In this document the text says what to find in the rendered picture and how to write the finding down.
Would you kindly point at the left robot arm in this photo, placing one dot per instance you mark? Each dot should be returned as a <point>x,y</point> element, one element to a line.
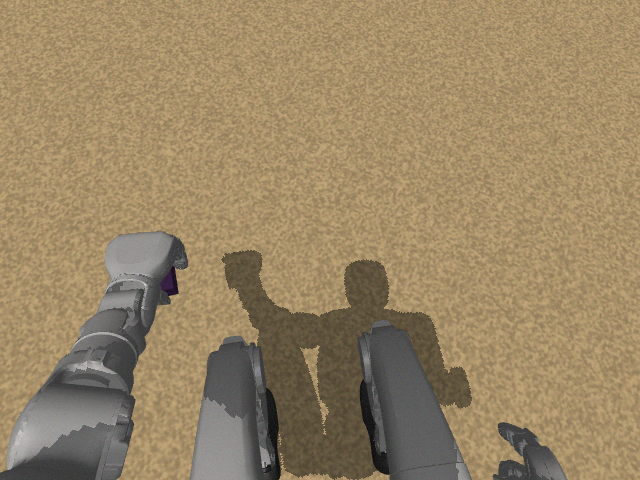
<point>78,425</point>

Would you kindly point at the small box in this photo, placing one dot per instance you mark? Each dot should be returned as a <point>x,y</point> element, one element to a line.
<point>169,283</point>

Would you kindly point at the left robot foot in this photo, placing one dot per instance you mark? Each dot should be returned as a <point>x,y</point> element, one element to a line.
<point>272,471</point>

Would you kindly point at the left robot hand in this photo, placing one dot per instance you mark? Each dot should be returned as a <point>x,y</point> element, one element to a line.
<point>148,254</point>

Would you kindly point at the right robot foot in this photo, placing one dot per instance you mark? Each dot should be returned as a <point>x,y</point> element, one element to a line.
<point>380,459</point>

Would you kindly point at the right robot hand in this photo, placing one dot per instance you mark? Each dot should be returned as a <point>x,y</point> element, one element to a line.
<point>540,462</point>

